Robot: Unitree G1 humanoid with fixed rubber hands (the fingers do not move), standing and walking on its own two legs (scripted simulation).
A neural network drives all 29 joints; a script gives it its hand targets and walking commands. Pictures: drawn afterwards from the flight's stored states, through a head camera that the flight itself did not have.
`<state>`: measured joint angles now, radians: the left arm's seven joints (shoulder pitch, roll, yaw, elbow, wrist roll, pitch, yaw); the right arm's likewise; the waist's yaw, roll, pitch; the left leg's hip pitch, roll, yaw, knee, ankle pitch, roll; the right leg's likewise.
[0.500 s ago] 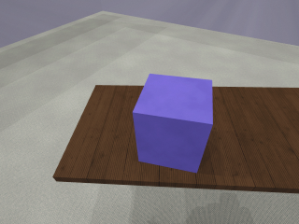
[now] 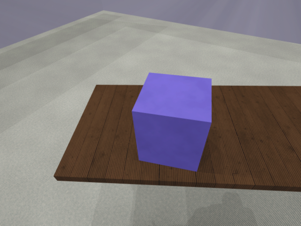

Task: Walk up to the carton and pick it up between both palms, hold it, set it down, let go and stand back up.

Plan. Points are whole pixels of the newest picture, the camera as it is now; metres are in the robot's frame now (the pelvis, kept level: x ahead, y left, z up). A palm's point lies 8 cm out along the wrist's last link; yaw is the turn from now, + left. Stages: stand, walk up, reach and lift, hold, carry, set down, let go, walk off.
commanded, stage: stand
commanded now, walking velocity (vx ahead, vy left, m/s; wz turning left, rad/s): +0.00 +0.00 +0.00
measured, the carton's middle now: (172, 122) +0.47 -0.03 +0.02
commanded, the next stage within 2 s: none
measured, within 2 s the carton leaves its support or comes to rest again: neither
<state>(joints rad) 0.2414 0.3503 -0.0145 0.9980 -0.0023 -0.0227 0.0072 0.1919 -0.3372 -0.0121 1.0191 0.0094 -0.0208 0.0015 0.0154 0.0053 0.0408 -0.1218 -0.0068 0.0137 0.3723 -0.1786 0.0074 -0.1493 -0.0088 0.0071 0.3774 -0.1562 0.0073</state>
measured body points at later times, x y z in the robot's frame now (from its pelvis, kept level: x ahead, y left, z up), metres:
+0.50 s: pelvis +0.01 -0.01 +0.00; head +0.01 -0.01 +0.45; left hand +0.08 +0.29 -0.12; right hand +0.07 -0.30 -0.13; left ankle +0.02 +0.11 -0.75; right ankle +0.04 -0.12 -0.75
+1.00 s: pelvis +0.03 -0.01 +0.00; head +0.03 -0.01 +0.45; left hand +0.10 +0.29 -0.13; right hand +0.10 -0.30 -0.13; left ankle +0.02 +0.12 -0.75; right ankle +0.04 -0.12 -0.75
